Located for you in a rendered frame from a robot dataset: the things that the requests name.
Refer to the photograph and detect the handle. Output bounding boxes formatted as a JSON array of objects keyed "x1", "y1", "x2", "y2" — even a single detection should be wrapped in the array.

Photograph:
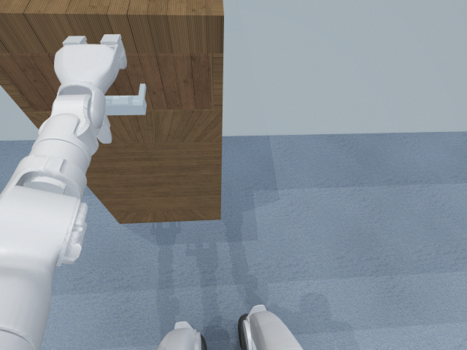
[{"x1": 105, "y1": 84, "x2": 147, "y2": 115}]

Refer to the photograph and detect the drawer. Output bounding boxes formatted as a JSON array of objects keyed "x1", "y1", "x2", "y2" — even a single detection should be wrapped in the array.
[{"x1": 0, "y1": 53, "x2": 212, "y2": 112}]

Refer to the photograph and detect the robot left thigh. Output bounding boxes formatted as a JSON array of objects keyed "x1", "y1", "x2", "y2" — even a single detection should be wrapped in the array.
[{"x1": 156, "y1": 328, "x2": 201, "y2": 350}]

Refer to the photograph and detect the robot left upper arm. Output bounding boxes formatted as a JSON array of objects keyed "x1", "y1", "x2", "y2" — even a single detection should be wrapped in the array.
[{"x1": 0, "y1": 185, "x2": 88, "y2": 350}]

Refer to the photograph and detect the robot thigh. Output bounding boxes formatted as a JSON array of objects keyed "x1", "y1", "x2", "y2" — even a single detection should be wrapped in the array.
[
  {"x1": 243, "y1": 311, "x2": 303, "y2": 350},
  {"x1": 156, "y1": 328, "x2": 201, "y2": 350}
]

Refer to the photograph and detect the robot left forearm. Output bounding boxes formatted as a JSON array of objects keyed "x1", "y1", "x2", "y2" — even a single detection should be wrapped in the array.
[{"x1": 0, "y1": 80, "x2": 106, "y2": 210}]

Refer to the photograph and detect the cabinet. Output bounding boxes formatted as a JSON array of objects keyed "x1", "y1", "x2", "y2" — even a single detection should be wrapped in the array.
[{"x1": 0, "y1": 0, "x2": 224, "y2": 224}]

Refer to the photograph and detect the robot right thigh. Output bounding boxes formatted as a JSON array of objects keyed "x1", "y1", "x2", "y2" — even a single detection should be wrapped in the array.
[{"x1": 243, "y1": 311, "x2": 303, "y2": 350}]

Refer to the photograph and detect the robot left hand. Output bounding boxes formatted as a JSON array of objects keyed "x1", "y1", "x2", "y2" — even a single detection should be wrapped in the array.
[{"x1": 54, "y1": 34, "x2": 127, "y2": 144}]

